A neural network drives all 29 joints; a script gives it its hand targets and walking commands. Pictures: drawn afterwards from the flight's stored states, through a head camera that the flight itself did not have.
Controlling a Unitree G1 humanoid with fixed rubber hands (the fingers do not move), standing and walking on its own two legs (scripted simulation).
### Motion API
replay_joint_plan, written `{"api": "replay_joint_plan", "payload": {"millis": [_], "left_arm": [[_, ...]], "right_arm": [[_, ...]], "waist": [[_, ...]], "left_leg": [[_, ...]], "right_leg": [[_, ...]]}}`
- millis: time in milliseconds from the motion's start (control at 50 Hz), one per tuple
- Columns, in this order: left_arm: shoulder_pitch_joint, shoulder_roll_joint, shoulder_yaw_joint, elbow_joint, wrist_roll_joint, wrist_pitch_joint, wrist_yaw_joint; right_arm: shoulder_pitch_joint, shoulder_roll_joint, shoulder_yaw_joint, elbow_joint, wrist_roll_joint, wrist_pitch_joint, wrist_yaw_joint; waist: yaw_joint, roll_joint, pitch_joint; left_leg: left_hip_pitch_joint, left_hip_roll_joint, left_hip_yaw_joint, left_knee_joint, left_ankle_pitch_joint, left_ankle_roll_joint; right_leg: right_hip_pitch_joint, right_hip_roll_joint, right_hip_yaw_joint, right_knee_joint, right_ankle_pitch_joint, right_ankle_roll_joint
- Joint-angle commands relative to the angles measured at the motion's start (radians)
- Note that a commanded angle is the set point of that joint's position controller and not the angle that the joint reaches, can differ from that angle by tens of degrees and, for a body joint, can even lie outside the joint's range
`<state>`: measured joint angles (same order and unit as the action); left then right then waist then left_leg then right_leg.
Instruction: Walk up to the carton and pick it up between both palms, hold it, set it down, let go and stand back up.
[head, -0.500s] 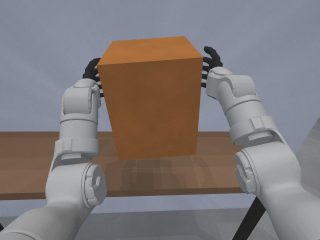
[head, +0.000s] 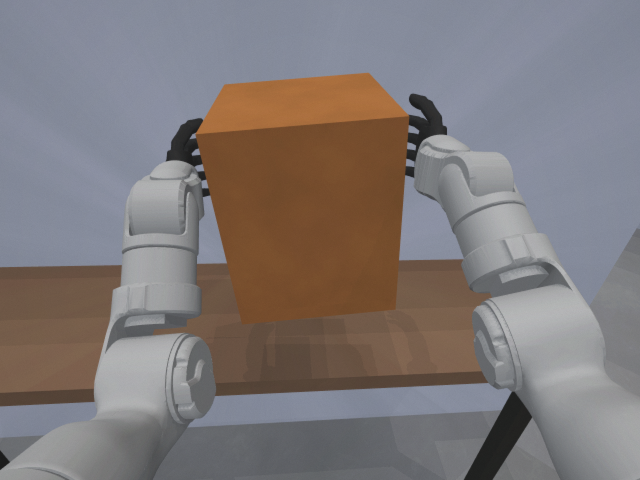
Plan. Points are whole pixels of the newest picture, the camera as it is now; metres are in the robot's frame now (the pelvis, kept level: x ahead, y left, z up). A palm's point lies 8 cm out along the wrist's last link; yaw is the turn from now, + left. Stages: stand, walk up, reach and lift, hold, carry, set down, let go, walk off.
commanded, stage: hold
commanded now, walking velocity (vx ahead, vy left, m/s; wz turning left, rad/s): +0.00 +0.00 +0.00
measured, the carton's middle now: (307, 194) +0.40 +0.00 +0.24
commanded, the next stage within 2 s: set down in 0.08 s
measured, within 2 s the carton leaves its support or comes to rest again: neither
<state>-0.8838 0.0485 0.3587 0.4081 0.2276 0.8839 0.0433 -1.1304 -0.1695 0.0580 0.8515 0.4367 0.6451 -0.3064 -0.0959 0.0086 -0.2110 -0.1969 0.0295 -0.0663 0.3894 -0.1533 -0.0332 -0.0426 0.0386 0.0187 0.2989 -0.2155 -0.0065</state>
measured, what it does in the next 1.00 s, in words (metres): stands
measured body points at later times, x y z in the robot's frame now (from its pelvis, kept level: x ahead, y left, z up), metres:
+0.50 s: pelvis +0.01 +0.00 +0.00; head -0.08 +0.03 +0.44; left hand +0.41 +0.18 +0.29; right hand +0.40 -0.11 +0.32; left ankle +0.04 +0.13 -0.75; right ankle -0.03 -0.12 -0.75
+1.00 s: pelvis +0.00 +0.01 +0.00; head -0.06 +0.04 +0.45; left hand +0.41 +0.17 +0.23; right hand +0.41 -0.12 +0.25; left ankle +0.04 +0.13 -0.75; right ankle -0.03 -0.12 -0.75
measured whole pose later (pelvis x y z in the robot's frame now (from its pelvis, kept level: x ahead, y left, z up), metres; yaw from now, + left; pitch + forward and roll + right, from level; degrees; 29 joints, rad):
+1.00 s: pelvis +0.00 +0.01 +0.00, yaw +0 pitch -7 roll +0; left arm -0.92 0.03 0.42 0.61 0.34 0.52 0.01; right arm -1.00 -0.03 -0.19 0.94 0.08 0.18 -0.18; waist -0.05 -0.07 -0.02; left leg -0.08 0.01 -0.04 0.34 -0.13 -0.02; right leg 0.05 0.01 0.01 0.29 -0.22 0.01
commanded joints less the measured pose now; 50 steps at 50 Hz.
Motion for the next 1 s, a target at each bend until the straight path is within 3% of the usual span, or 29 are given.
{"api": "replay_joint_plan", "payload": {"millis": [0, 40, 60, 100, 140, 180, 260, 300, 340, 440, 520, 620, 700, 760, 860, 900, 980], "left_arm": [[-0.943, -0.529, -0.393, -0.19, -0.213, -0.103, -0.144], [-0.929, -0.515, -0.368, -0.164, -0.195, -0.102, -0.15], [-0.924, -0.516, -0.371, -0.174, -0.195, -0.102, -0.152], [-0.96, -0.492, -0.356, -0.126, -0.205, -0.122, -0.163], [-0.995, -0.495, -0.358, -0.108, -0.205, -0.153, -0.165], [-1.024, -0.481, -0.319, -0.047, -0.191, -0.188, -0.17], [-1.022, -0.429, -0.207, 0.093, -0.115, -0.265, -0.199], [-0.965, -0.377, -0.123, 0.16, -0.046, -0.29, -0.225], [-0.903, -0.354, -0.098, 0.192, 0.003, -0.296, -0.255], [-0.81, -0.4, -0.154, 0.113, 0.031, -0.299, -0.297], [-0.809, -0.477, -0.264, -0.005, 0.009, -0.325, -0.284], [-0.804, -0.536, -0.378, -0.088, -0.009, -0.351, -0.243], [-0.809, -0.576, -0.462, -0.112, -0.055, -0.377, -0.206], [-0.824, -0.593, -0.499, -0.131, -0.075, -0.4, -0.174], [-0.818, -0.563, -0.42, -0.026, -0.061, -0.418, -0.157], [-0.789, -0.533, -0.336, 0.066, -0.024, -0.415, -0.168], [-0.766, -0.468, -0.199, 0.217, 0.028, -0.42, -0.208]], "right_arm": [[-0.73, 0.658, 0.156, -0.29, 0.171, 0.0, 0.155], [-0.739, 0.658, 0.162, -0.293, 0.175, 0.0, 0.15], [-0.727, 0.659, 0.16, -0.287, 0.178, 0.002, 0.147], [-0.78, 0.695, 0.164, -0.337, 0.152, -0.021, 0.137], [-0.798, 0.699, 0.134, -0.316, 0.123, -0.046, 0.138], [-0.841, 0.713, 0.109, -0.302, 0.071, -0.085, 0.146], [-0.859, 0.694, 0.013, -0.175, -0.058, -0.177, 0.164], [-0.785, 0.67, -0.034, -0.055, -0.121, -0.212, 0.174], [-0.726, 0.617, -0.079, 0.017, -0.174, -0.247, 0.181], [-0.655, 0.547, -0.109, -0.006, -0.231, -0.345, 0.178], [-0.634, 0.55, -0.085, -0.093, -0.242, -0.436, 0.183], [-0.63, 0.545, -0.035, -0.167, -0.233, -0.505, 0.201], [-0.658, 0.579, 0.011, -0.248, -0.231, -0.539, 0.213], [-0.698, 0.613, 0.065, -0.303, -0.216, -0.557, 0.224], [-0.695, 0.647, 0.063, -0.242, -0.258, -0.536, 0.237], [-0.67, 0.645, 0.025, -0.162, -0.298, -0.523, 0.248], [-0.649, 0.651, -0.086, -0.068, -0.393, -0.517, 0.261]], "waist": [[0.008, 0.031, -0.277], [0.02, 0.022, -0.283], [0.009, 0.03, -0.276], [0.01, -0.021, -0.28], [0.003, -0.002, -0.277], [0.02, -0.035, -0.264], [0.04, -0.048, -0.205], [0.045, -0.073, -0.133], [0.031, -0.051, -0.074], [-0.034, 0.005, -0.095], [-0.067, 0.083, -0.15], [-0.06, 0.18, -0.184], [-0.053, 0.188, -0.265], [-0.013, 0.196, -0.349], [0.036, 0.079, -0.293], [0.061, 0.034, -0.215], [0.079, -0.041, -0.093]], "left_leg": [[0.267, -0.057, 0.021, -0.009, 0.217, -0.034], [0.261, -0.063, 0.026, -0.009, 0.21, -0.028], [0.258, -0.062, 0.025, -0.006, 0.221, -0.029], [0.226, -0.071, 0.031, -0.019, 0.171, -0.002], [0.211, -0.071, 0.031, -0.028, 0.142, -0.003], [0.202, -0.071, 0.041, -0.043, 0.079, 0.017], [0.204, -0.071, 0.064, -0.069, 0.05, 0.038], [0.226, -0.072, 0.08, -0.09, 0.058, 0.051], [0.23, -0.067, 0.094, -0.108, 0.081, 0.042], [0.326, -0.064, 0.11, -0.082, 0.274, -0.002], [0.411, -0.061, 0.107, -0.027, 0.445, -0.047], [0.487, -0.054, 0.095, 0.02, 0.557, -0.091], [0.523, -0.048, 0.085, 0.036, 0.557, -0.095], [0.528, -0.053, 0.085, 0.05, 0.56, -0.089], [0.432, -0.058, 0.1, -0.013, 0.351, -0.028], [0.37, -0.058, 0.119, -0.053, 0.247, -0.003], [0.236, -0.068, 0.152, -0.125, 0.048, 0.041]], "right_leg": [[-0.084, 0.045, -0.02, -0.049, 0.249, 0.088], [-0.065, 0.04, -0.018, -0.048, 0.268, 0.096], [-0.06, 0.037, -0.013, -0.043, 0.292, 0.097], [-0.015, 0.028, 0.003, -0.049, 0.291, 0.103], [-0.021, 0.019, 0.003, -0.048, 0.268, 0.098], [-0.037, 0.012, -0.003, -0.064, 0.191, 0.098], [-0.016, -0.008, -0.02, -0.072, 0.137, 0.094], [0.015, -0.014, -0.027, -0.079, 0.132, 0.089], [0.043, -0.016, -0.034, -0.084, 0.139, 0.078], [0.124, -0.001, -0.068, -0.074, 0.305, 0.064], [0.11, 0.013, -0.106, -0.062, 0.35, 0.05], [0.075, 0.022, -0.132, -0.055, 0.314, 0.032], [0.046, 0.02, -0.14, -0.047, 0.309, 0.033], [0.049, 0.019, -0.134, -0.03, 0.344, 0.041], [0.048, 0.01, -0.11, -0.04, 0.264, 0.064], [0.056, 0.002, -0.101, -0.049, 0.202, 0.068], [0.074, -0.02, -0.084, -0.063, 0.123, 0.084]]}}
